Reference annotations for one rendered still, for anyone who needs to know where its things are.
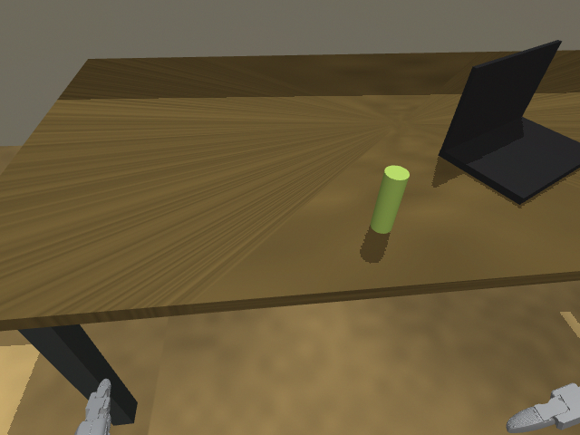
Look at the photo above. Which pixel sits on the right robot hand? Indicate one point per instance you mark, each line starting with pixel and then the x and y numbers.
pixel 563 410

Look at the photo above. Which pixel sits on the table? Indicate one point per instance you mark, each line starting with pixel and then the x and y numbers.
pixel 170 186

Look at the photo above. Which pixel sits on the left robot hand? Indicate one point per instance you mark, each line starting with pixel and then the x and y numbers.
pixel 97 412

